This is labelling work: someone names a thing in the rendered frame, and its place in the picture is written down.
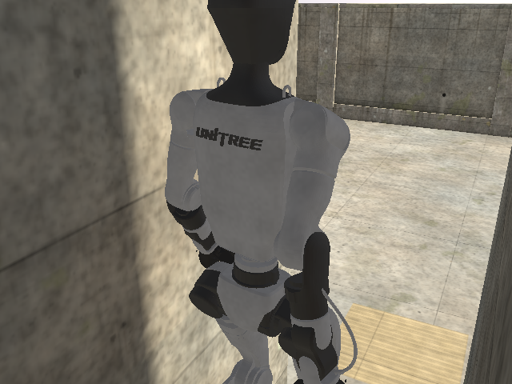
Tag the left robot upper arm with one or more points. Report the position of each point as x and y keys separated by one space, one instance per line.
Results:
x=182 y=190

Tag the robot left shin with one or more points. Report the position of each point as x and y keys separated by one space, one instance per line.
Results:
x=231 y=378

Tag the robot left hand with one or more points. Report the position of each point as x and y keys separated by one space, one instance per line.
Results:
x=219 y=254

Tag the robot left forearm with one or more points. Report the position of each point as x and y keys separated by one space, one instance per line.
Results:
x=196 y=226

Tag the right robot upper arm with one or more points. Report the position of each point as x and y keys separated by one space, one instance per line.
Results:
x=321 y=138

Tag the robot left thigh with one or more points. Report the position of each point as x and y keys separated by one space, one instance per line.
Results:
x=253 y=346

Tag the robot right forearm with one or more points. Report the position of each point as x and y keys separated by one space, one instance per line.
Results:
x=311 y=329

